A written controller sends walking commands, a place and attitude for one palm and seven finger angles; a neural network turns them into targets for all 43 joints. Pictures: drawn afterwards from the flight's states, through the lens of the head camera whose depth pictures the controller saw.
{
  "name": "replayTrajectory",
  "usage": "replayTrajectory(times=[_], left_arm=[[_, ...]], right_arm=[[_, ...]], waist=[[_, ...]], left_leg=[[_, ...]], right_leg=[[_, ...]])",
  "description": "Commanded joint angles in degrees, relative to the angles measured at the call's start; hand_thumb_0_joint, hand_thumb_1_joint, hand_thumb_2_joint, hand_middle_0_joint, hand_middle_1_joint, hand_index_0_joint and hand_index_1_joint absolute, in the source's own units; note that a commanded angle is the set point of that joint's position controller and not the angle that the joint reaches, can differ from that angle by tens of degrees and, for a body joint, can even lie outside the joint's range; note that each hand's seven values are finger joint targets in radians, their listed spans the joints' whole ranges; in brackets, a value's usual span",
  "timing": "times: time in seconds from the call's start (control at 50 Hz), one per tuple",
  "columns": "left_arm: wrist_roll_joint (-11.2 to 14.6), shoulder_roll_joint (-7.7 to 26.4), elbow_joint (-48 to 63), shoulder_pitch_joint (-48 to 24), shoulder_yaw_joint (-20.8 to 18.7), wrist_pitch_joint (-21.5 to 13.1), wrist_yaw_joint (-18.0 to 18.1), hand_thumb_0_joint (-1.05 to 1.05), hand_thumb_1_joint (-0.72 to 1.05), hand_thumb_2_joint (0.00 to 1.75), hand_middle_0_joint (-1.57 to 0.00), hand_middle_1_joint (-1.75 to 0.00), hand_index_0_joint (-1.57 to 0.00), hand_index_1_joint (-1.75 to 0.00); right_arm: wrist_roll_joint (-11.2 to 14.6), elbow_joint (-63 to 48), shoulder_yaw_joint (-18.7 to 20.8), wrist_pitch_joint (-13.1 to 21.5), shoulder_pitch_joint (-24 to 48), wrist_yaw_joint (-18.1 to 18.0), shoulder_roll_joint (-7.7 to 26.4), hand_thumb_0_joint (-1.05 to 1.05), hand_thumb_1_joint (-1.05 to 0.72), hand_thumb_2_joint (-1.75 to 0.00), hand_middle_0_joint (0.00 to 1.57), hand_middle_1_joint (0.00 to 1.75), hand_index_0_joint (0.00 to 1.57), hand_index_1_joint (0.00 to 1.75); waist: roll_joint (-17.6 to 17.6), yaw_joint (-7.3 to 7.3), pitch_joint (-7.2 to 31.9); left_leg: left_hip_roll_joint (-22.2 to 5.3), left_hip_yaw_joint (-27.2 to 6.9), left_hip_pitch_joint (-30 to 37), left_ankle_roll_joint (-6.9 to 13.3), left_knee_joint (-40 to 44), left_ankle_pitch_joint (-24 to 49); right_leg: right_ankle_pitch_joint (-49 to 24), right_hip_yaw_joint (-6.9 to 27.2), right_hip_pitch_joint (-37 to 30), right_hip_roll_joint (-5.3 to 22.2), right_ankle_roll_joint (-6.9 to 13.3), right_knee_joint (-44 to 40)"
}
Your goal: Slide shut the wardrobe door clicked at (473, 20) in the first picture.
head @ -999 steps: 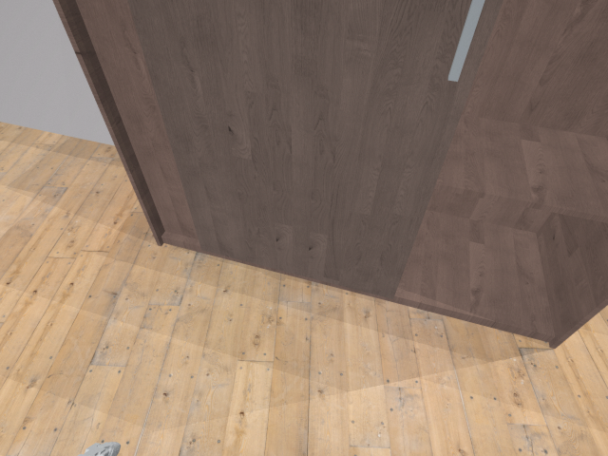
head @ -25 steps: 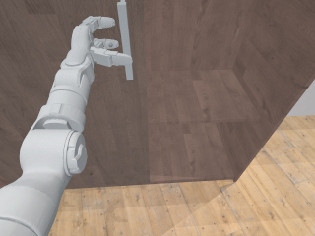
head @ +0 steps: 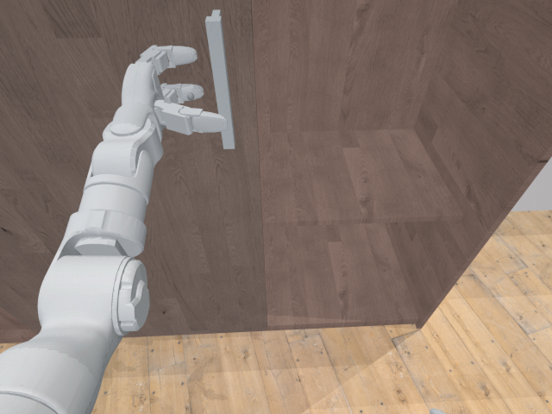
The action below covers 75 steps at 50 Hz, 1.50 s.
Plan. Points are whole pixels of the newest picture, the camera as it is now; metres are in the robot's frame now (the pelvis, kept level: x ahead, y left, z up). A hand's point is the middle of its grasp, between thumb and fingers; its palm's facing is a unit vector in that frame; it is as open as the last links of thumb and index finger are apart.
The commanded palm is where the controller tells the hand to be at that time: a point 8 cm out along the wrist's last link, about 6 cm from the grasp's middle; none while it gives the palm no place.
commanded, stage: move the hooked fingers beside the handle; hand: left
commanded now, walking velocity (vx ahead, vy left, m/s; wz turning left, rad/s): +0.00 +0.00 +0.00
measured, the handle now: (223, 85) +0.52 +0.07 +0.24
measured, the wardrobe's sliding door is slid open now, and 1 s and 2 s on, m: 0.57 0.57 0.57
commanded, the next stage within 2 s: feel for the door with the fingertips in 1.50 s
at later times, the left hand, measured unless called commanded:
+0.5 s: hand (170, 99) +0.46 +0.14 +0.25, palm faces +0.05 -1.00 +0.02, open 14.0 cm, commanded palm +0.44 +0.19 +0.24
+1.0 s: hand (164, 102) +0.45 +0.14 +0.25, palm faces +0.06 -1.00 +0.01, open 14.0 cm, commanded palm +0.44 +0.20 +0.24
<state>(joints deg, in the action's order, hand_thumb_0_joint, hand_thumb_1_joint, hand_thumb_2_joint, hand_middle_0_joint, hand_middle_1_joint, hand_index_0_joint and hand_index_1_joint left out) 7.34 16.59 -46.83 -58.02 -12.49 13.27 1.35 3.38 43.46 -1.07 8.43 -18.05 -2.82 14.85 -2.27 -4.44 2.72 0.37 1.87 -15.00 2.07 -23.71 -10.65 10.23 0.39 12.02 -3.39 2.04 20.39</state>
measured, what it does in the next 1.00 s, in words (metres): stands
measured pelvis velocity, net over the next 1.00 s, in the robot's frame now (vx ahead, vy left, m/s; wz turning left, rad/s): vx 0.00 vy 0.00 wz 0.02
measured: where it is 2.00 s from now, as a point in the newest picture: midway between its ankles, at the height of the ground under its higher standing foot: outside the picture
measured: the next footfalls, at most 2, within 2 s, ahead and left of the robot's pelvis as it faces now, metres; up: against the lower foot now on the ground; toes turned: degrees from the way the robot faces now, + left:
none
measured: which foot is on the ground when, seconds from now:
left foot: down 0.00-1.00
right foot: down 0.00-1.00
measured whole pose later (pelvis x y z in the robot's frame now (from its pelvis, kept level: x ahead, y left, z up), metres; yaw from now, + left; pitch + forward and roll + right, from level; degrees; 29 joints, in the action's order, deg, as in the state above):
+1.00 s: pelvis +0.00 +0.00 +0.00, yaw +1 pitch +0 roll -1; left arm 9.2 18.7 -42.3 -54.2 -12.1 17.1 -1.9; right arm 4.2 42.9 -2.2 6.3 -14.6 -4.2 14.8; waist -2.3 -2.9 3.0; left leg 0.6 0.8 -13.0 1.9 -23.4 -10.6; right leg 10.4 -0.7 9.6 -3.2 2.2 19.8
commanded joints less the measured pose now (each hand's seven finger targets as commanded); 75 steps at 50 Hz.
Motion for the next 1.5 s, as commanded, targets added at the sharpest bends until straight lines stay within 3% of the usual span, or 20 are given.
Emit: replayTrajectory(times=[0.0,0.08,0.18,0.34,0.4,0.56,0.62,0.66,0.7,0.76,0.8,0.94,1.0,1.02,1.12,1.26,1.32,1.4,1.42,1.48], left_arm=[[0.76,12.24,14.12,-32.09,-2.05,-2.84,-0.59,0.00,-0.50,0.30,-0.30,-1.20,-0.30,-1.20],[1.35,12.05,17.57,-30.35,-2.35,-2.71,-1.19,0.00,-0.50,0.30,-0.30,-1.20,-0.30,-1.20],[1.54,13.04,15.95,-28.67,-2.58,-1.21,-2.48,0.00,-0.50,0.30,-0.30,-1.20,-0.30,-1.20],[2.78,11.69,20.91,-27.22,-1.33,-1.09,-4.19,0.00,-0.50,0.30,-0.30,-1.20,-0.30,-1.20],[3.00,14.01,18.69,-25.23,-3.22,0.22,-4.34,0.00,-0.50,0.30,-0.30,-1.20,-0.30,-1.20],[2.97,12.07,21.69,-27.83,-1.20,-0.01,-4.19,0.00,-0.50,0.30,-0.30,-1.20,-0.30,-1.20],[2.97,14.21,21.19,-27.08,-2.90,-0.21,-3.96,0.00,-0.50,0.30,-0.30,-1.20,-0.30,-1.20],[3.01,11.95,20.35,-26.71,-1.31,0.05,-4.10,0.00,-0.50,0.30,-0.30,-1.20,-0.30,-1.20],[2.86,14.19,19.10,-25.79,-2.92,0.31,-3.94,0.00,-0.50,0.30,-0.30,-1.20,-0.30,-1.20],[2.84,11.25,20.03,-25.10,-0.86,0.39,-3.90,0.00,-0.50,0.30,-0.30,-1.20,-0.30,-1.20],[2.98,13.61,18.40,-24.68,-2.95,0.57,-3.59,0.00,-0.50,0.30,-0.30,-1.20,-0.30,-1.20],[2.21,13.04,17.85,-30.72,-1.00,-0.90,-3.49,0.00,-0.50,0.30,-0.30,-1.20,-0.30,-1.20],[2.53,14.19,17.87,-31.12,-2.21,-1.68,-3.38,0.00,-0.50,0.30,-0.30,-1.20,-0.30,-1.20],[2.43,11.98,18.29,-32.00,-0.09,-1.95,-3.58,0.00,-0.50,0.30,-0.30,-1.20,-0.30,-1.20],[1.81,14.43,11.73,-31.45,-2.52,-1.98,-3.09,0.00,-0.50,0.30,-0.30,-1.20,-0.30,-1.20],[1.35,15.94,12.40,-30.87,-3.91,-4.49,-3.57,0.00,-0.50,0.30,-0.30,-1.20,-0.30,-1.20],[1.15,14.90,11.30,-29.73,-2.65,-4.34,-3.98,0.00,-0.50,0.30,-0.30,-1.20,-0.30,-1.20],[0.58,18.72,12.38,-31.45,-5.28,-4.45,-3.60,0.00,-0.50,0.30,-0.30,-1.20,-0.30,-1.20],[0.82,15.61,14.22,-32.04,-2.66,-4.80,-3.88,0.00,-0.50,0.30,-0.30,-1.20,-0.30,-1.20],[1.35,13.78,15.76,-32.83,-1.70,-5.20,-4.16,0.00,-0.50,0.30,-0.30,-1.20,-0.30,-1.20]], right_arm=[[0.30,-6.28,2.26,2.02,2.81,-1.06,7.97,0.00,-0.90,-0.90,0.20,0.30,0.20,0.30],[0.46,-7.14,2.09,2.03,4.14,-1.17,7.43,0.00,-0.90,-0.90,0.20,0.30,0.20,0.30],[0.78,-7.39,1.93,1.05,4.96,-1.46,7.67,0.00,-0.90,-0.90,0.20,0.30,0.20,0.30],[1.20,-8.43,1.78,0.72,7.21,-1.64,7.29,0.00,-0.90,-0.90,0.20,0.30,0.20,0.30],[1.08,-7.82,1.73,0.20,7.16,-1.76,7.85,0.00,-0.90,-0.90,0.20,0.30,0.20,0.30],[1.10,-8.38,1.43,0.26,8.49,-1.91,7.32,0.00,-0.90,-0.90,0.20,0.30,0.20,0.30],[1.03,-8.05,1.43,0.15,8.27,-2.01,7.58,0.00,-0.90,-0.90,0.20,0.30,0.20,0.30],[1.11,-8.08,1.35,0.25,8.48,-2.00,7.34,0.00,-0.90,-0.90,0.20,0.30,0.20,0.30],[1.03,-7.84,1.35,0.02,8.33,-1.96,7.85,0.00,-0.90,-0.90,0.20,0.30,0.20,0.30],[1.22,-8.35,1.26,0.20,8.85,-1.87,7.18,0.00,-0.90,-0.90,0.20,0.30,0.20,0.30],[0.96,-7.79,1.33,0.06,8.21,-1.99,7.75,0.00,-0.90,-0.90,0.20,0.30,0.20,0.30],[0.93,-7.33,1.31,0.56,7.27,-2.17,7.71,0.00,-0.90,-0.90,0.20,0.30,0.20,0.30],[0.77,-7.04,1.54,1.19,7.00,-2.25,7.89,0.00,-0.90,-0.90,0.20,0.30,0.20,0.30],[0.89,-7.17,1.43,1.49,7.04,-2.17,7.60,0.00,-0.90,-0.90,0.20,0.30,0.20,0.30],[0.56,-5.91,1.57,1.89,5.16,-2.07,8.16,0.00,-0.90,-0.90,0.20,0.30,0.20,0.30],[0.45,-6.35,2.12,2.51,3.28,-1.66,8.48,0.00,-0.90,-0.90,0.20,0.30,0.20,0.30],[0.64,-6.30,2.08,2.35,3.03,-1.62,8.52,0.00,-0.90,-0.90,0.20,0.30,0.20,0.30],[0.47,-6.24,2.38,2.35,2.43,-1.71,8.93,0.00,-0.90,-0.90,0.20,0.30,0.20,0.30],[0.56,-6.63,2.26,2.61,2.79,-1.64,8.51,0.00,-0.90,-0.90,0.20,0.30,0.20,0.30],[0.63,-6.20,2.55,3.22,2.50,-1.64,8.45,0.00,-0.90,-0.90,0.20,0.30,0.20,0.30]], waist=[[2.39,0.51,17.18],[2.81,1.15,19.48],[4.49,1.16,17.64],[1.63,1.74,19.49],[3.41,2.01,17.69],[2.31,1.50,17.67],[2.21,1.88,18.51],[2.89,1.59,17.50],[2.65,2.14,16.95],[2.03,1.98,16.81],[3.71,2.28,15.88],[1.89,0.31,15.02],[1.10,0.91,16.89],[-0.12,0.38,17.27],[2.74,0.28,15.30],[2.41,0.82,18.42],[2.80,0.28,16.03],[1.61,0.60,17.06],[0.06,0.12,18.16],[0.47,-0.44,18.91]], left_leg=[[-0.47,-2.29,11.49,0.24,1.53,10.47],[-0.24,-1.88,12.32,0.50,1.08,13.57],[0.13,-1.67,10.69,0.69,1.12,12.75],[0.45,-1.49,12.80,0.89,0.24,15.40],[0.49,-1.58,11.38,0.87,0.28,14.51],[0.36,-2.24,12.30,0.77,0.82,13.32],[0.27,-2.35,12.50,0.65,0.95,13.79],[0.23,-2.40,12.58,0.62,1.12,13.27],[0.31,-2.29,11.62,0.59,1.30,12.35],[0.05,-2.53,12.48,0.48,1.45,12.54],[0.02,-2.57,11.31,0.46,1.78,11.35],[-0.21,-3.07,11.52,0.31,2.12,8.25],[-0.34,-3.06,12.54,0.20,2.13,8.73],[-0.33,-3.31,13.08,0.10,2.30,8.70],[-0.40,-3.20,10.62,0.19,2.63,7.36],[-0.56,-3.11,11.70,0.10,2.11,10.06],[-0.68,-2.97,10.53,0.19,2.38,9.37],[-0.65,-2.96,10.59,0.22,2.14,8.76],[-0.68,-3.03,11.96,0.11,2.16,9.94],[-1.04,-3.58,14.42,-0.05,1.55,11.32]], right_leg=[[-10.45,0.08,-1.97,0.87,-0.46,-3.13],[-14.90,0.43,-4.19,1.02,-0.52,-2.58],[-15.77,0.48,-4.79,1.36,-0.69,-2.66],[-19.07,0.80,-5.70,1.60,-0.55,-2.22],[-18.36,0.61,-5.74,1.73,-0.57,-2.32],[-15.80,0.39,-4.58,1.68,-0.49,-2.54],[-15.74,0.30,-5.16,1.62,-0.36,-2.58],[-14.97,0.15,-4.38,1.51,-0.43,-2.76],[-14.01,0.32,-4.95,1.66,-0.32,-2.92],[-13.41,0.10,-3.87,1.47,-0.32,-2.98],[-12.04,0.02,-4.27,1.46,-0.28,-3.29],[-8.31,0.09,-1.47,1.42,-0.44,-4.04],[-8.07,0.14,-2.06,1.36,-0.29,-3.96],[-8.04,0.13,-1.37,1.32,-0.31,-3.96],[-6.99,0.01,-0.95,1.29,-0.44,-4.21],[-9.63,0.19,-2.39,1.08,-0.26,-3.44],[-8.94,-0.04,-1.65,0.98,-0.38,-3.69],[-8.07,0.14,-1.91,1.06,-0.26,-3.72],[-9.14,0.10,-1.56,0.98,-0.25,-3.49],[-9.48,-0.17,0.10,0.57,-0.38,-3.44]])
